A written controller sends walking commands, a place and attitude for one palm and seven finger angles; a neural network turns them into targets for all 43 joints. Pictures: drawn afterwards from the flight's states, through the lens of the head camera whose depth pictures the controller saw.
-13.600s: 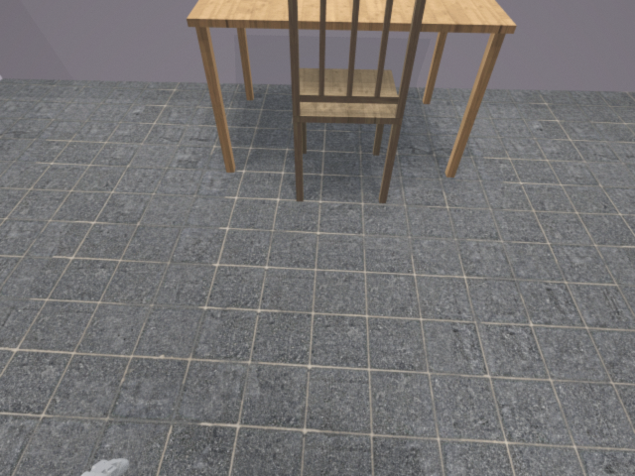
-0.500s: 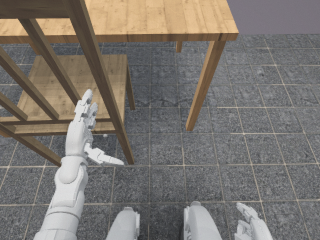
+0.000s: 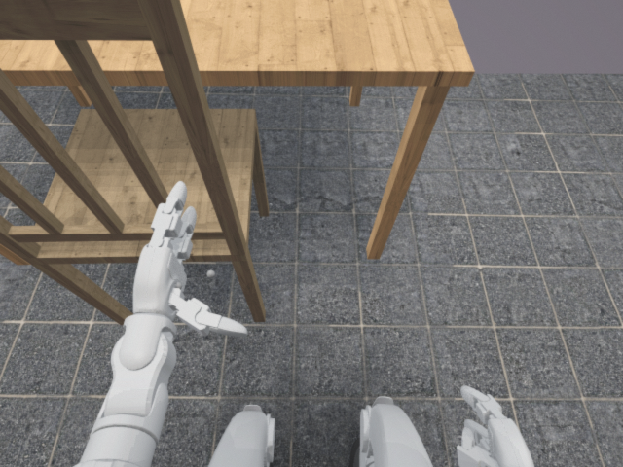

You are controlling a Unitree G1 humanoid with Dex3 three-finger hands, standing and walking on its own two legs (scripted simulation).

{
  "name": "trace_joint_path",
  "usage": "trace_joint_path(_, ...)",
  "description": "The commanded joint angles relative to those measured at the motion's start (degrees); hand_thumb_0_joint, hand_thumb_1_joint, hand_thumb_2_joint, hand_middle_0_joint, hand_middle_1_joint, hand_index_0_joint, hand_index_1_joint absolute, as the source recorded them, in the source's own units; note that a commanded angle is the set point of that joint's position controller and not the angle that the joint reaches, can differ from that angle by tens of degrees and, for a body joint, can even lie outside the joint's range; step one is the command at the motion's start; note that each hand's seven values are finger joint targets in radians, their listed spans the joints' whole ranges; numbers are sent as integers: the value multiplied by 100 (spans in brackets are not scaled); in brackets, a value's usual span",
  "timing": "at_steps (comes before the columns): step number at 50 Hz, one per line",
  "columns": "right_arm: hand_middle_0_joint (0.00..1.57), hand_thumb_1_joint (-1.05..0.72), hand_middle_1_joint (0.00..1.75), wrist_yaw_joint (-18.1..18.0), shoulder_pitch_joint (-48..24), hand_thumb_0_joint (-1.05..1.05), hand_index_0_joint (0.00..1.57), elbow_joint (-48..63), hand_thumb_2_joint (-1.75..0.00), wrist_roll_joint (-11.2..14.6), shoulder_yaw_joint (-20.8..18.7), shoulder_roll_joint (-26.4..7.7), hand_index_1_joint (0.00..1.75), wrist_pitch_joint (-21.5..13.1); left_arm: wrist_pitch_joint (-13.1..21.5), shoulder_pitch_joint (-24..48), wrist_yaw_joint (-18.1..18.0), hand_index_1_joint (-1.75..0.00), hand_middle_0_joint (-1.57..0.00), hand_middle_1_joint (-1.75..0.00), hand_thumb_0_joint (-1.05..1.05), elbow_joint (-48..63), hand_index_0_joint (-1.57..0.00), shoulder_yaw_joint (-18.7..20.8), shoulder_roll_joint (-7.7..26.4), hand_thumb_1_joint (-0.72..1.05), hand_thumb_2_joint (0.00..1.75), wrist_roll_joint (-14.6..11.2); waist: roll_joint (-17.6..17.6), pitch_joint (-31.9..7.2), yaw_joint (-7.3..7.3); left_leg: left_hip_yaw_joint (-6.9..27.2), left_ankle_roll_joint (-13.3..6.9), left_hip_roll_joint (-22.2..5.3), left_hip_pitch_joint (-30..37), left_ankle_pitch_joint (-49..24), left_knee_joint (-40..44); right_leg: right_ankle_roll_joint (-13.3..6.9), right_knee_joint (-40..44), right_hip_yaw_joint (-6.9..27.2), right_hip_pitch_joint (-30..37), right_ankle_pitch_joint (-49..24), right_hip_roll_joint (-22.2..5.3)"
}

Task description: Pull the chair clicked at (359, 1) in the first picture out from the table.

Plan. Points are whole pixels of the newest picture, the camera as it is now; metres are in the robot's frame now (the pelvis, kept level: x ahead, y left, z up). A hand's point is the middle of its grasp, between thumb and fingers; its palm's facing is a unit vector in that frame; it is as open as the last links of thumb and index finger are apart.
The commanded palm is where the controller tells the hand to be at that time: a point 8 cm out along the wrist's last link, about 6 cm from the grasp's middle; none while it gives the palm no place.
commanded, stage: push the fingers through the gap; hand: left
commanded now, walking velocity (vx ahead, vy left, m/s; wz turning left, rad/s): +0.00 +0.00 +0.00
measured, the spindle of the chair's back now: (60, 160) +0.49 +0.35 +0.06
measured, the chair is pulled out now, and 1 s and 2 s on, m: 0.00 0.00 0.00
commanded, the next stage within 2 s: hook a spindle and tug to test in 1.58 s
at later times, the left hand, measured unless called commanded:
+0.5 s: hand (216, 236) +0.40 +0.14 +0.02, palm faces +0.01 -1.00 -0.03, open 16.9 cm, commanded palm +0.38 +0.19 +0.03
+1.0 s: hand (224, 204) +0.45 +0.14 +0.02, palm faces +0.02 -1.00 -0.03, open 16.9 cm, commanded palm +0.42 +0.19 +0.02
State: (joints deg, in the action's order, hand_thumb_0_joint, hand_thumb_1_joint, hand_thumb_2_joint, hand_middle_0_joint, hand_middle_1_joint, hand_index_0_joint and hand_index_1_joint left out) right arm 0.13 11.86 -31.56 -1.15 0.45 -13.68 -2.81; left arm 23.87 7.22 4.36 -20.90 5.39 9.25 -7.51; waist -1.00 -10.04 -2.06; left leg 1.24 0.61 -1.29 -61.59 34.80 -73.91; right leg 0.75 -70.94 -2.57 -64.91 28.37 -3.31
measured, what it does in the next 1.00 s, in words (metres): stands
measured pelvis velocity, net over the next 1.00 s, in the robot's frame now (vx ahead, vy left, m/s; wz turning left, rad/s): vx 0.00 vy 0.00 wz -0.02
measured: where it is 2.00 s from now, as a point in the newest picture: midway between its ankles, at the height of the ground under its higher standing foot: outside the picture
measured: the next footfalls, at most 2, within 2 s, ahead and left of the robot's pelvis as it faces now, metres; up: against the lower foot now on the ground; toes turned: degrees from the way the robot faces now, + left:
none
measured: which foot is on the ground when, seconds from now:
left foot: down 0.00-1.00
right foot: down 0.00-1.00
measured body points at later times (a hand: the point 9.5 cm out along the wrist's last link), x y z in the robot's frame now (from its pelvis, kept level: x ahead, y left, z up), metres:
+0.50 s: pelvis +0.00 +0.00 +0.00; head +0.12 +0.00 +0.43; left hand +0.39 +0.19 +0.02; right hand +0.12 -0.25 -0.12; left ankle +0.00 +0.12 -0.62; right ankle +0.05 -0.13 -0.62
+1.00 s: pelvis +0.00 +0.00 +0.00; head +0.13 +0.01 +0.42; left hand +0.44 +0.19 +0.03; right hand +0.08 -0.25 -0.13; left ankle +0.00 +0.12 -0.62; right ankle +0.05 -0.13 -0.62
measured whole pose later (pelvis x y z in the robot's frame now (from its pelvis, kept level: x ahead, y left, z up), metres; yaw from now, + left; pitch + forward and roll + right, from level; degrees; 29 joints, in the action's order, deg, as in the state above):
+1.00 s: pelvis +0.00 +0.00 +0.00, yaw -1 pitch +26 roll -1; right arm 1.1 15.0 -35.3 -2.4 0.7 -13.9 -0.8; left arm 26.2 32.2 3.0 -44.9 14.7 13.8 -5.1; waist -1.5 -9.8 -6.5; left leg 0.5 0.4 -1.9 -66.0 34.2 -74.2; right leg 1.0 -70.6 -1.7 -69.6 27.0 -2.6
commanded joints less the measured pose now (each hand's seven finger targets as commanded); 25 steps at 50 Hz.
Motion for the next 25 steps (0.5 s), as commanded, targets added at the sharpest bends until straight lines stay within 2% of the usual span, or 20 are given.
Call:
trace_joint_path(1, 20, -90, 30, -105, 93, 0, 20, 646, -90, 7, -337, -790, 30, -262, 444, 1556, -45, -8, -6, -8, 0, 1174, -6, 211, 653, -50, 30, 31, -10, -2087, -159, 40, -88, 183, 909, -1758, 979, -253, 768, 46, 1610, -1220, 211)
trace_joint_path(2, 20, -90, 30, -106, 84, 0, 20, 625, -90, -2, -329, -771, 30, -271, 443, 1666, -36, -8, -6, -8, 0, 1108, -6, 130, 553, -50, 30, 27, -38, -2094, -211, 21, -97, 191, 918, -1724, 946, -241, 780, 46, 1574, -1207, 207)
trace_joint_path(5, 20, -90, 30, -152, 87, 0, 20, 558, -90, -3, -308, -785, 30, -284, 466, 2205, -55, -8, -6, -8, 0, 954, -6, 317, 798, -50, 30, 37, -20, -2113, -261, 37, -114, 195, 774, -1569, 894, -240, 763, 78, 1522, -1064, 215)
trace_joint_path(7, 20, -90, 30, -153, 93, 0, 20, 536, -90, -1, -294, -787, 30, -289, 429, 2243, -40, -8, -6, -8, 0, 688, -6, 388, 810, -50, 30, 23, 2, -2171, -241, 12, -109, 211, 735, -1544, 896, -231, 781, 94, 1584, -1071, 214)
trace_joint_path(9, 20, -90, 30, -147, 128, 0, 20, 541, -90, -10, -303, -781, 30, -291, 411, 2326, -18, -8, -6, -8, 0, 754, -6, 397, 818, -50, 30, 29, -256, -2478, -166, 20, -80, 205, 966, -1847, 920, -257, 704, 83, 1648, -1310, 209)
trace_joint_path(10, 20, -90, 30, -136, 161, 0, 20, 556, -90, -14, -306, -788, 30, -296, 364, 2322, -7, -8, -6, -8, 0, 694, -6, 373, 784, -50, 30, -5, -226, -2557, -197, 39, -85, 203, 1003, -1980, 902, -255, 686, 73, 1665, -1414, 213)
trace_joint_path(12, 20, -90, 30, -117, 222, 0, 20, 520, -90, 5, -310, -804, 30, -262, 290, 2223, 19, -8, -6, -8, 0, 461, -6, 468, 834, -50, 30, -18, -45, -2507, -193, 28, -66, 173, 957, -2030, 934, -238, 709, 61, 1719, -1496, 220)
trace_joint_path(13, 20, -90, 30, -111, 228, 0, 20, 520, -90, 12, -303, -798, 30, -246, 257, 2365, 35, -8, -6, -8, 0, 376, -6, 364, 736, -50, 30, -17, -9, -2408, -247, 20, -75, 178, 885, -1938, 942, -227, 741, 64, 1703, -1445, 222)
trace_joint_path(14, 20, -90, 30, -112, 246, 0, 20, 487, -90, 10, -305, -801, 30, -240, 242, 2512, 28, -8, -6, -8, 0, 342, -6, 420, 791, -50, 30, -22, -24, -2366, -275, 9, -79, 174, 831, -1891, 929, -220, 759, 80, 1697, -1433, 222)
trace_joint_path(16, 20, -90, 30, -106, 304, 0, 20, 492, -90, -4, -313, -810, 30, -232, 259, 2480, -2, -8, -6, -8, 0, 296, -6, 566, 882, -50, 30, -23, 35, -2536, -226, -4, -87, 184, 823, -1997, 924, -226, 735, 96, 1831, -1566, 228)
trace_joint_path(18, 20, -90, 30, -97, 334, 0, 20, 484, -90, 2, -319, -805, 30, -214, 293, 2481, -15, -8, -6, -8, 0, 215, -6, 624, 921, -50, 30, -34, 139, -2490, -247, -38, -87, 177, 742, -2005, 921, -211, 763, 124, 1910, -1660, 229)
trace_joint_path(19, 20, -90, 30, -90, 341, 0, 20, 468, -90, -1, -314, -802, 30, -207, 303, 2526, -14, -8, -6, -8, 0, 120, -6, 646, 926, -50, 30, -26, 107, -2427, -234, -66, -85, 191, 643, -1879, 928, -209, 784, 137, 1922, -1565, 220)
trace_joint_path(20, 20, -90, 30, -101, 353, 0, 20, 453, -90, 0, -305, -826, 30, -194, 319, 2662, -34, -8, -6, -8, 0, 21, -6, 708, 1045, -50, 30, 10, 142, -2318, -287, -33, -90, 178, 607, -1828, 929, -220, 780, 125, 1821, -1487, 236)
trace_joint_path(21, 20, -90, 30, -100, 368, 0, 20, 424, -90, -9, -302, -817, 30, -188, 346, 2797, -41, -8, -6, -8, 0, -71, -6, 698, 1001, -50, 30, 24, 161, -2259, -318, -65, -99, 186, 555, -1735, 919, -201, 807, 138, 1788, -1419, 233)
trace_joint_path(23, 20, -90, 30, -102, 393, 0, 20, 389, -90, -19, -313, -818, 30, -189, 446, 3025, -59, -8, -6, -8, 0, -27, -6, 749, 1074, -50, 30, 40, -43, -2388, -300, -69, -89, 186, 649, -1759, 928, -213, 798, 163, 1784, -1420, 230)
trace_joint_path(25, 20, -90, 30, -101, 439, 0, 20, 371, -90, -30, -318, -843, 30, -196, 508, 3228, -63, -8, -6, -8, 0, -15, -6, 752, 1119, -50, 30, 49, -76, -2506, -346, -29, -90, 176, 750, -1866, 920, -229, 757, 132, 1739, -1461, 246)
